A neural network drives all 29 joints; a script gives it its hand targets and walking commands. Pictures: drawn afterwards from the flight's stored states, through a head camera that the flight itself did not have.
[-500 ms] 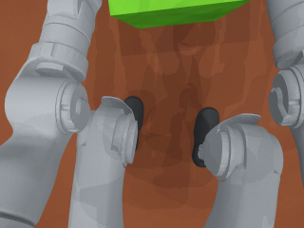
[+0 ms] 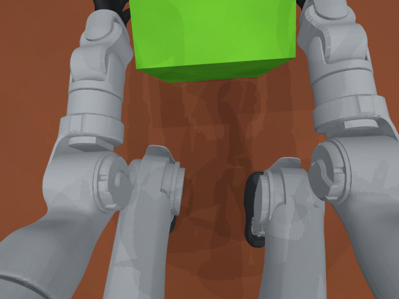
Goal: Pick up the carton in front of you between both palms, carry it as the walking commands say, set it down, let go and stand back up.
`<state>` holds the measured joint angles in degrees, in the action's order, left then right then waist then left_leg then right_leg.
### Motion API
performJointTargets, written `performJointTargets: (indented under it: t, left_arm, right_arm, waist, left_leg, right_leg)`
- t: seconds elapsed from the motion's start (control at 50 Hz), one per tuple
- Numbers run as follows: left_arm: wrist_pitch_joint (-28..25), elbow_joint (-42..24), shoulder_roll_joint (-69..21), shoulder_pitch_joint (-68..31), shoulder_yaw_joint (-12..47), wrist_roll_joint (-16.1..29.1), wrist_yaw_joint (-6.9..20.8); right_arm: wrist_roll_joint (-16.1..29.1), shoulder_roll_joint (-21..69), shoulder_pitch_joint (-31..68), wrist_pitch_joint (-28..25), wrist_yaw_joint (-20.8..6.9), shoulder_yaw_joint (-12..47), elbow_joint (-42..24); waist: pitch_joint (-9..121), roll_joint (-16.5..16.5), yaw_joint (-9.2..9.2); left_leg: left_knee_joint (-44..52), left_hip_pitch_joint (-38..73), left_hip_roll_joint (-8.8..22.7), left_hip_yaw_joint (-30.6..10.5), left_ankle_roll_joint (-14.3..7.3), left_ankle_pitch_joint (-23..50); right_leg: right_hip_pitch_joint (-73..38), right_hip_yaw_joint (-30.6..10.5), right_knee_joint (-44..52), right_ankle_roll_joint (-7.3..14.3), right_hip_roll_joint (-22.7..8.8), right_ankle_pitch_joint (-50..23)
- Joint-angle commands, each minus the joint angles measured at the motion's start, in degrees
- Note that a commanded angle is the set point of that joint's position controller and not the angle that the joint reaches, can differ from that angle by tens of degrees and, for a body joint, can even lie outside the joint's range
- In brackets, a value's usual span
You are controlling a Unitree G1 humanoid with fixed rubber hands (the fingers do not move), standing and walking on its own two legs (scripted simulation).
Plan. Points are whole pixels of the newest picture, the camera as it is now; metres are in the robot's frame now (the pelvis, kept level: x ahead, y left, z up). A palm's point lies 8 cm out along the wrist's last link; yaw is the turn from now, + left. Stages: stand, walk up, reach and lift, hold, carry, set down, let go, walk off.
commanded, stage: reach and lift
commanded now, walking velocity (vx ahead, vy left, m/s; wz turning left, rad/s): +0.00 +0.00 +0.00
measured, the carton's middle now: (210, 14) +0.56 +0.03 -0.18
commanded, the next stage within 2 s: none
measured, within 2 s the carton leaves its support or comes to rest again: neither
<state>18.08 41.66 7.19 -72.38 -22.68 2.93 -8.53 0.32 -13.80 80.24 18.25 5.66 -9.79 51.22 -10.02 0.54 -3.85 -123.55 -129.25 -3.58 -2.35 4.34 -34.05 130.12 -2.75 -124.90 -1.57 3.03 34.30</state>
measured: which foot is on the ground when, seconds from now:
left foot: down 0.00-1.00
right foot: down 0.00-1.00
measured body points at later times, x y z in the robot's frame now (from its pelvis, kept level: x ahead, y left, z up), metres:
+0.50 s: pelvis -0.01 +0.00 +0.12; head +0.26 -0.01 +0.48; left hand +0.50 +0.17 +0.06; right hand +0.52 -0.13 +0.06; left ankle +0.11 +0.13 -0.34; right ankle +0.10 -0.12 -0.34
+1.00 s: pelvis +0.03 +0.00 +0.25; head +0.19 +0.00 +0.67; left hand +0.45 +0.16 +0.22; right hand +0.47 -0.14 +0.22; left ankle +0.11 +0.13 -0.34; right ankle +0.10 -0.12 -0.34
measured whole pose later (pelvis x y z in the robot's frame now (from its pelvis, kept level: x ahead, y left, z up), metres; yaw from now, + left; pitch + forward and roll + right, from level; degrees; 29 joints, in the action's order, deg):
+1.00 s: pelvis +0.03 +0.00 +0.25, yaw -1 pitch +32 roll +0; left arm 23.2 32.0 -6.2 -40.2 -27.2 -14.3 -0.4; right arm -15.5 5.6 42.6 22.4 0.4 -24.8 35.6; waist 12.8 -0.8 -1.7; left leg -73.8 -80.6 -2.1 -3.3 1.8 -25.3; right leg 80.7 -3.4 -74.4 -0.9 2.6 25.7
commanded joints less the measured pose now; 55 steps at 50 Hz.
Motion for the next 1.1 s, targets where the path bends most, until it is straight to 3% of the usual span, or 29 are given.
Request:
performJointTargets:
  t: [0.0, 0.06, 0.12, 0.24, 0.38, 0.5, 0.68, 0.88, 1.08]
  left_arm:
    - [1.59, -8.82, -59.76, -41.72, 27.79, 4.37, 19.28]
    - [3.00, -2.33, -59.94, -37.11, 20.94, -2.85, 19.60]
    - [3.49, 0.98, -58.73, -34.71, 15.41, -7.71, 19.75]
    - [4.14, 1.58, -59.54, -34.87, 13.06, -10.29, 20.49]
    - [5.85, -2.41, -65.02, -34.79, 19.01, -7.88, 21.87]
    - [6.94, -5.27, -68.49, -28.28, 24.54, -5.52, 22.56]
    - [6.32, -4.46, -69.89, -15.46, 26.10, -6.13, 22.70]
    - [5.31, -4.06, -71.85, -5.29, 26.92, -8.03, 22.49]
    - [4.80, -6.57, -73.76, 5.82, 30.60, -8.29, 21.98]
  right_arm:
    - [2.76, 68.22, 28.08, 0.55, -15.74, 17.51, -8.10]
    - [-2.61, 68.57, 24.19, 1.77, -16.82, 10.76, -0.61]
    - [-6.62, 66.26, 24.08, 2.08, -17.45, 5.17, 2.37]
    - [-9.93, 65.21, 24.73, 2.69, -17.74, 0.88, 3.10]
    - [-8.40, 70.89, 23.03, 4.29, -18.32, 4.46, -1.20]
    - [-5.21, 75.98, 17.95, 5.64, -19.08, 11.33, -7.38]
    - [-5.02, 78.87, 7.41, 5.10, -18.44, 14.53, -9.41]
    - [-7.34, 79.23, -3.05, 3.79, -18.20, 13.55, -9.69]
    - [-6.58, 80.95, -13.32, 3.60, -18.82, 17.77, -13.60]
  waist:
    - [83.34, -5.88, -1.18]
    - [69.83, -5.14, -2.26]
    - [63.32, -5.48, -2.60]
    - [65.47, -4.82, -1.36]
    - [77.31, -2.57, 0.32]
    - [83.47, -2.67, 0.13]
    - [73.80, -4.81, -0.10]
    - [64.25, -1.97, 1.50]
    - [57.59, -0.91, 1.90]
  left_leg:
    - [13.52, 35.49, -5.16, 9.90, -1.65, 26.66]
    - [18.45, 32.06, -5.10, 9.56, -2.38, 17.17]
    - [22.67, 31.05, -5.08, 8.86, -2.93, 11.35]
    - [28.24, 35.11, -5.19, 8.45, -3.04, 7.36]
    - [32.75, 44.31, -5.79, 9.28, -2.43, 11.79]
    - [36.15, 51.42, -6.04, 8.70, -2.11, 18.91]
    - [43.93, 56.86, -6.14, 6.48, -2.68, 19.76]
    - [55.07, 68.08, -6.05, 4.23, -2.91, 18.43]
    - [66.54, 81.99, -5.12, 1.68, -3.51, 22.19]
  right_leg:
    - [-44.93, 7.03, 13.87, 1.34, 6.20, -27.19]
    - [-34.84, 7.38, 19.13, 1.31, 6.69, -15.71]
    - [-31.72, 7.35, 23.34, 1.32, 6.94, -9.28]
    - [-35.16, 7.55, 29.31, 1.44, 7.08, -5.44]
    - [-45.58, 7.43, 34.16, 1.31, 7.27, -10.12]
    - [-53.75, 6.73, 37.57, 0.62, 7.10, -17.44]
    - [-60.21, 4.87, 46.15, 0.10, 7.05, -18.80]
    - [-69.20, 2.83, 57.05, 1.20, 6.71, -17.54]
    - [-82.82, 1.08, 68.04, 1.65, 5.80, -21.53]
